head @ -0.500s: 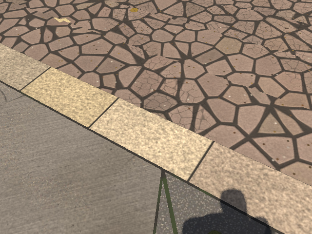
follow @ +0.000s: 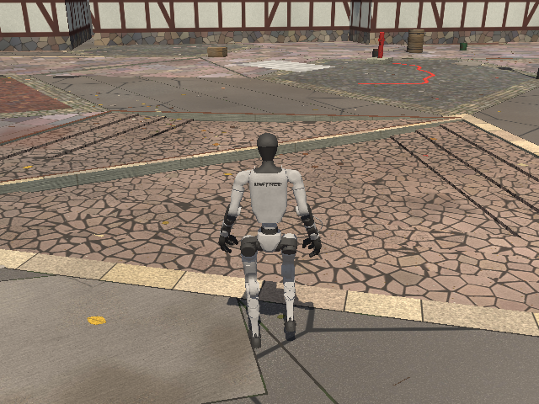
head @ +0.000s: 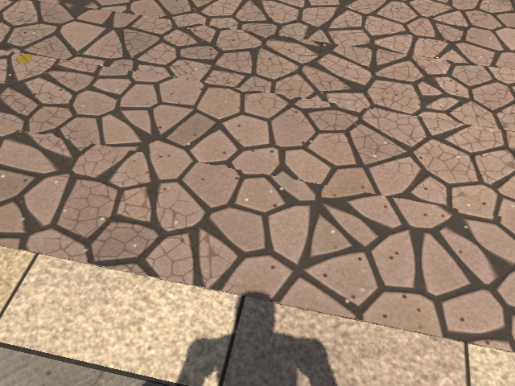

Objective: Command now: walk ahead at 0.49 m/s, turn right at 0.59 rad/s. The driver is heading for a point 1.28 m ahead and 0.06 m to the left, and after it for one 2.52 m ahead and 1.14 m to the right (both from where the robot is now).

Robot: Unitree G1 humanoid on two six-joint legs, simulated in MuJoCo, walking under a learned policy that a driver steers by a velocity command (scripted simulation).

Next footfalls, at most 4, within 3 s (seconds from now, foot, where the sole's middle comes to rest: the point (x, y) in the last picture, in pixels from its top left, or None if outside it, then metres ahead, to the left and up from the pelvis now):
0.30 right None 0.31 -0.13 -0.78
0.86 left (264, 332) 0.63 -0.02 -0.78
1.46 right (311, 284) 0.80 -0.17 -0.82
1.98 left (206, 243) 0.94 0.15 -0.82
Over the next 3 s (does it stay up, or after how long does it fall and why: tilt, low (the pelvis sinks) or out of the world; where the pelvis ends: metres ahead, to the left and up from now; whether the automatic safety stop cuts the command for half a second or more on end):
stays up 1.16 0.10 -0.06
